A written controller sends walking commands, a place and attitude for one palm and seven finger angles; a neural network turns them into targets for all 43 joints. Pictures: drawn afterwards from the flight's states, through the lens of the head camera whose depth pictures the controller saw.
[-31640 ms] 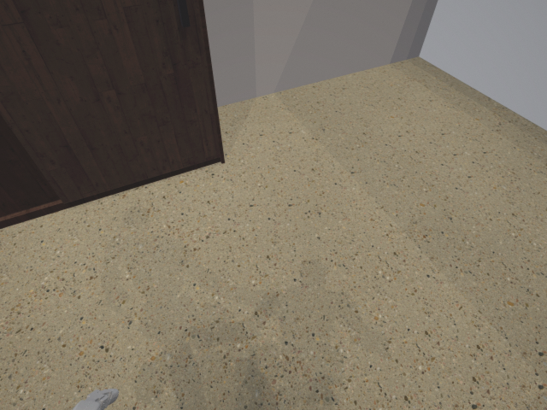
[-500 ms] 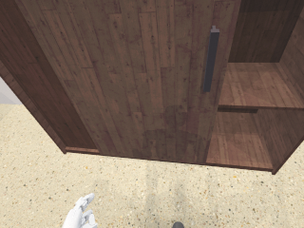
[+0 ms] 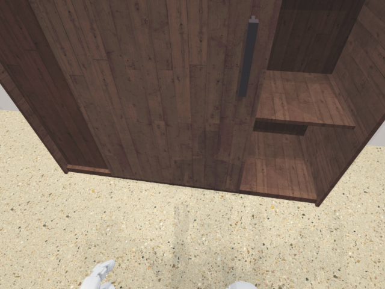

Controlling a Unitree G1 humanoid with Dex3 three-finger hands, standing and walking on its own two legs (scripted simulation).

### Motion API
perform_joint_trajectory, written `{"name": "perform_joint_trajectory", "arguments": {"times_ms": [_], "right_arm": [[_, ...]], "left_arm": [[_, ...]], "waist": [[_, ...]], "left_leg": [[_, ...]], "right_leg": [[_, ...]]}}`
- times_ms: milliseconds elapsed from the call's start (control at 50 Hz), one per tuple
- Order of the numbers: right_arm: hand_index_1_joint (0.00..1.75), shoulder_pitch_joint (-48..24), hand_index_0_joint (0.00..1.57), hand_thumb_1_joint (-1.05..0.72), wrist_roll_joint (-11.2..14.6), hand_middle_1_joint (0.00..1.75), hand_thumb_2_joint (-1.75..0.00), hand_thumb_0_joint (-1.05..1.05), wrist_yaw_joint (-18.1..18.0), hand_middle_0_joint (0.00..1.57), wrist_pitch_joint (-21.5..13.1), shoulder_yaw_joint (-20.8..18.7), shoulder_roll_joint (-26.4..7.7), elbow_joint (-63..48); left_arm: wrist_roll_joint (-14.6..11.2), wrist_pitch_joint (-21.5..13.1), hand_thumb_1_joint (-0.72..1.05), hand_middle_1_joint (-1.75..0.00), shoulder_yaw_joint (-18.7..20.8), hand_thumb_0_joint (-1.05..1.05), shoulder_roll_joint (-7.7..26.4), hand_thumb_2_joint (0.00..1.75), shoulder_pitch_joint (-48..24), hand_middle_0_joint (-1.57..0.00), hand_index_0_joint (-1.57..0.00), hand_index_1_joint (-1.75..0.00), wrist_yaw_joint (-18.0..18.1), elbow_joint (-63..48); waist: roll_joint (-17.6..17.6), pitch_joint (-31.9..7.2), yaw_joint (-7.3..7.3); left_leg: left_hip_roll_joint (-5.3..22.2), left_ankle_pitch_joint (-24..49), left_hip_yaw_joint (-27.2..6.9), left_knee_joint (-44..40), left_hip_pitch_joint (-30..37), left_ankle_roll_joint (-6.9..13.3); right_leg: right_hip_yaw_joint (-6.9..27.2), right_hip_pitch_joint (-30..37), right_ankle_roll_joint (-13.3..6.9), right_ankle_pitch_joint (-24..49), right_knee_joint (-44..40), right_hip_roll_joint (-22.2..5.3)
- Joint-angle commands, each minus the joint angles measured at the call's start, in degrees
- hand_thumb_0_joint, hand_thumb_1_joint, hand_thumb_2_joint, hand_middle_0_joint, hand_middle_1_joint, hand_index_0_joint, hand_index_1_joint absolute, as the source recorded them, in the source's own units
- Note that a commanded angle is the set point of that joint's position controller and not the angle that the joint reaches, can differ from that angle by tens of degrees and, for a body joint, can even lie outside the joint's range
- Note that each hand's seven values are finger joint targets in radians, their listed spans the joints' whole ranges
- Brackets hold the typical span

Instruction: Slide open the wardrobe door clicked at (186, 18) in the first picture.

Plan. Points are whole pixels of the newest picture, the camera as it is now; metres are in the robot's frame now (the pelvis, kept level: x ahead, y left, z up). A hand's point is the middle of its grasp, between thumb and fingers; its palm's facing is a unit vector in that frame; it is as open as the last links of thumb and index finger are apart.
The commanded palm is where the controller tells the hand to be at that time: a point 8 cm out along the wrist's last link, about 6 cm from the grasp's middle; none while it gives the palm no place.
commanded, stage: let the arm hang, fingers relaxed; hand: right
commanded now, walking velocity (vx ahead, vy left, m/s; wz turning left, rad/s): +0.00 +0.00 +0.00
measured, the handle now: (247, 58) +0.75 -0.15 +0.12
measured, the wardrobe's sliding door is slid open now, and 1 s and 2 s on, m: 0.44 0.44 0.44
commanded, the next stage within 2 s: look to check the result in 1.20 s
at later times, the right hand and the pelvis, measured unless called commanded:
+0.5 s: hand out of the picture +0.07 -0.21 -0.17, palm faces +0.07 +0.98 -0.18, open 6.8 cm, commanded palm none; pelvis +0.01 -0.03 +0.00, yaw -4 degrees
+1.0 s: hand out of the picture +0.08 -0.22 -0.16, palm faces +0.01 +0.98 -0.20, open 7.3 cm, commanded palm none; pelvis +0.05 -0.04 +0.02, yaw -1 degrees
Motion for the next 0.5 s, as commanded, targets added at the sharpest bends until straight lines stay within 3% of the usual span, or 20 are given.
{"name": "perform_joint_trajectory", "arguments": {"times_ms": [0, 20, 60, 80, 100, 120, 140, 180, 220, 260, 280, 300, 320, 340, 360, 380, 420, 440, 460, 480], "right_arm": [[0.30, -8.4, 0.20, -0.90, 0.3, 0.30, -0.90, 0.00, -2.2, 0.20, -2.0, -3.4, -4.8, -1.1], [0.30, -10.2, 0.20, -0.90, 0.0, 0.30, -0.90, 0.00, -2.6, 0.20, -2.3, -2.6, -4.8, -1.2], [0.30, -12.6, 0.20, -0.90, -0.1, 0.30, -0.90, 0.00, -2.8, 0.20, -2.8, -1.5, -5.1, -3.6], [0.30, -7.5, 0.20, -0.90, -5.3, 0.30, -0.90, 0.00, 5.0, 0.20, 8.6, 18.6, 11.4, 38.4], [0.30, -3.5, 0.20, -0.90, -4.4, 0.30, -0.90, 0.00, 6.7, 0.20, 13.0, 18.2, 11.7, 38.3], [0.30, -6.6, 0.20, -0.90, -4.9, 0.30, -0.90, 0.00, 6.9, 0.20, 14.0, 19.1, 12.0, 36.6], [0.30, -11.9, 0.20, -0.90, -4.7, 0.30, -0.90, 0.00, 7.4, 0.20, 13.1, 19.7, 11.8, 37.9], [0.30, -16.4, 0.20, -0.90, -3.8, 0.30, -0.90, 0.00, 8.1, 0.20, 13.1, 20.1, 10.4, 45.7], [0.30, -16.6, 0.20, -0.90, -3.4, 0.30, -0.90, 0.00, 8.8, 0.20, 14.0, 21.1, 9.5, 54.8], [0.30, -11.5, 0.20, -0.90, -3.5, 0.30, -0.90, 0.00, 8.8, 0.20, 13.9, 21.7, 8.2, 64.4], [0.30, -8.9, 0.20, -0.90, -3.6, 0.30, -0.90, 0.00, 8.5, 0.20, 13.4, 21.7, 6.8, 68.9], [0.30, -7.3, 0.20, -0.90, -3.9, 0.30, -0.90, 0.00, 7.9, 0.20, 12.7, 21.6, 4.0, 71.6], [0.30, -9.2, 0.20, -0.90, -3.9, 0.30, -0.90, 0.00, 7.5, 0.20, 12.2, 21.7, 0.5, 72.3], [0.30, -14.4, 0.20, -0.90, -3.6, 0.30, -0.90, 0.00, 7.5, 0.20, 12.5, 22.3, -0.4, 72.4], [0.30, -17.4, 0.20, -0.90, -3.7, 0.30, -0.90, 0.00, 7.1, 0.20, 11.7, 22.4, 2.4, 74.7], [0.30, -18.8, 0.20, -0.90, -4.1, 0.30, -0.90, 0.00, 6.5, 0.20, 11.3, 21.2, 6.4, 74.7], [0.30, -21.0, 0.20, -0.90, -3.8, 0.30, -0.90, 0.00, 6.0, 0.20, 11.7, 21.6, 8.3, 77.3], [0.30, -20.7, 0.20, -0.90, -3.4, 0.30, -0.90, 0.00, 5.9, 0.20, 11.8, 22.1, 8.6, 79.0], [0.30, -18.1, 0.20, -0.90, -2.8, 0.30, -0.90, 0.00, 6.1, 0.20, 11.7, 22.9, 10.4, 80.7], [0.30, -16.3, 0.20, -0.90, -2.6, 0.30, -0.90, 0.00, 6.2, 0.20, 11.9, 23.4, 11.3, 82.0]], "left_arm": [[-0.6, -3.6, 0.90, -0.30, 2.8, 0.00, 7.1, 0.90, -7.7, -0.20, -0.20, -0.30, 2.2, -9.1], [-0.4, -4.0, 0.90, -0.30, 2.4, 0.00, 6.7, 0.90, -8.4, -0.20, -0.20, -0.30, 2.5, -9.2], [-0.2, -5.5, 0.90, -0.30, 2.6, 0.00, 7.6, 0.90, -8.4, -0.20, -0.20, -0.30, 3.4, -9.5], [0.7, -4.3, 0.90, -0.30, 4.9, 0.00, 15.1, 0.90, 1.1, -0.20, -0.20, -0.30, -3.8, 1.6], [0.5, 0.7, 0.90, -0.30, 5.6, 0.00, 16.8, 0.90, 2.4, -0.20, -0.20, -0.30, -3.2, -1.7], [1.3, 2.4, 0.90, -0.30, 5.7, 0.00, 18.1, 0.90, 1.4, -0.20, -0.20, -0.30, -2.7, -4.5], [2.5, 1.3, 0.90, -0.30, 5.7, 0.00, 17.5, 0.90, 1.0, -0.20, -0.20, -0.30, -1.9, -5.6], [2.8, 1.9, 0.90, -0.30, 4.2, 0.00, 15.4, 0.90, -2.6, -0.20, -0.20, -0.30, -1.4, -5.5], [2.6, 2.9, 0.90, -0.30, 3.6, 0.00, 14.6, 0.90, -7.0, -0.20, -0.20, -0.30, -1.3, -3.8], [2.4, 4.1, 0.90, -0.30, 3.2, 0.00, 14.5, 0.90, -8.8, -0.20, -0.20, -0.30, -1.3, -1.8], [2.0, 4.7, 0.90, -0.30, 2.9, 0.00, 12.5, 0.90, -7.7, -0.20, -0.20, -0.30, -1.6, 0.0], [1.1, 5.1, 0.90, -0.30, 2.5, 0.00, 9.2, 0.90, -6.5, -0.20, -0.20, -0.30, -1.8, 0.7], [0.4, 5.6, 0.90, -0.30, 2.4, 0.00, 7.3, 0.90, -5.8, -0.20, -0.20, -0.30, -2.1, 0.4], [0.6, 6.1, 0.90, -0.30, 2.5, 0.00, 8.0, 0.90, -5.9, -0.20, -0.20, -0.30, -2.6, 1.2], [0.6, 6.3, 0.90, -0.30, 2.8, 0.00, 6.7, 0.90, -2.4, -0.20, -0.20, -0.30, -2.2, 4.1], [1.1, 6.2, 0.90, -0.30, 3.6, 0.00, 7.2, 0.90, -1.1, -0.20, -0.20, -0.30, -1.9, 4.7], [0.7, 5.9, 0.90, -0.30, 3.3, 0.00, 6.2, 0.90, 1.8, -0.20, -0.20, -0.30, -1.6, 8.4], [0.5, 5.5, 0.90, -0.30, 2.8, 0.00, 5.6, 0.90, 3.4, -0.20, -0.20, -0.30, -1.8, 10.1], [0.8, 4.8, 0.90, -0.30, 2.5, 0.00, 6.5, 0.90, 2.7, -0.20, -0.20, -0.30, -1.4, 11.2], [1.0, 4.6, 0.90, -0.30, 2.4, 0.00, 8.2, 0.90, 0.4, -0.20, -0.20, -0.30, -0.9, 11.5]], "waist": [[3.2, 2.4, 2.76], [5.3, 1.2, 2.40], [2.7, 0.0, 2.57], [-10.3, 1.2, 7.77], [-18.9, -0.2, 5.05], [-10.9, -1.6, 5.36], [-4.7, -3.4, 5.81], [-1.0, -3.4, 3.91], [-4.2, -2.3, 1.46], [-8.7, -3.6, -1.39], [-5.1, -3.9, -2.03], [3.9, -2.7, -2.22], [8.2, -1.0, -0.49], [-0.2, 0.6, 1.34], [3.3, -1.5, 3.66], [9.8, -1.8, 3.74], [5.0, -3.5, 5.00], [2.3, -4.7, 5.44], [-4.7, -5.5, 3.49], [-7.1, -4.9, 1.41]], "left_leg": [[15.7, -15.1, -17.1, -19.4, -7.6, 7.4], [14.2, -14.8, -12.8, -18.3, -7.7, 6.2], [10.2, -11.7, -7.4, -10.6, -8.1, 2.9], [10.5, 5.1, 3.2, 12.3, -19.4, -2.9], [2.0, -16.6, 1.4, 27.2, -23.2, -5.9], [2.1, -21.8, -1.6, 38.5, -25.7, -5.8], [3.6, -17.3, -6.2, 42.2, -27.6, -5.4], [5.7, -13.4, -7.5, 40.7, -23.3, -6.3], [6.5, -10.4, -5.1, 26.3, -12.5, -6.6], [3.4, -3.1, -0.8, 7.7, 3.7, -6.2], [2.0, -0.9, -0.9, 0.8, 8.8, -5.7], [8.6, -9.8, -13.5, -9.9, 8.4, -2.9], [20.0, -21.6, -31.4, -22.4, 0.3, 2.7], [20.7, -18.8, -29.6, -24.6, -7.6, 5.1], [18.0, -16.0, -28.7, -23.2, -7.1, 5.5], [17.2, -8.0, -26.1, -21.1, -6.3, 5.9], [14.4, 4.4, -15.7, -14.3, -5.2, 4.3], [11.4, 8.3, -11.1, -9.4, -4.4, 1.3], [7.4, 10.7, -7.5, -5.9, -3.4, -1.7], [5.8, 9.7, -5.6, -6.6, -0.9, -3.1]], "right_leg": [[-2.1, 5.8, -0.7, 2.4, -11.8, -1.7], [-4.3, 11.1, -1.0, 2.7, -18.2, -0.4], [-6.4, 21.7, -1.2, 6.3, -32.3, 1.7], [6.5, 22.1, -3.4, 28.9, -31.1, -7.7], [20.6, 19.9, -9.9, 40.1, -37.9, -17.4], [25.7, 16.9, -13.7, 29.1, -40.0, -21.1], [31.9, 16.5, -16.4, 30.6, -39.5, -21.6], [22.8, 12.3, -14.7, 23.7, -40.6, -17.1], [12.4, 5.6, -10.5, 13.5, -42.2, -11.9], [6.5, 0.1, -6.3, 2.5, -38.9, -7.0], [3.8, -1.4, -4.3, -1.7, -35.3, -3.2], [-0.5, -4.1, -1.4, -5.7, -24.7, 2.9], [-2.1, -3.4, 0.1, -6.4, -15.4, 5.4], [-0.6, 4.5, -0.1, -4.5, -12.1, 4.4], [0.1, 6.1, -0.3, -1.4, -9.6, 4.1], [1.1, 7.1, -0.8, 0.8, -10.1, 2.8], [1.0, 15.3, -1.1, 3.9, -23.1, 1.7], [2.0, 20.2, -1.1, 12.4, -33.1, 1.1], [6.9, 22.2, -2.4, 21.8, -37.5, -2.6], [8.9, 20.5, -3.9, 26.6, -38.2, -5.9]]}}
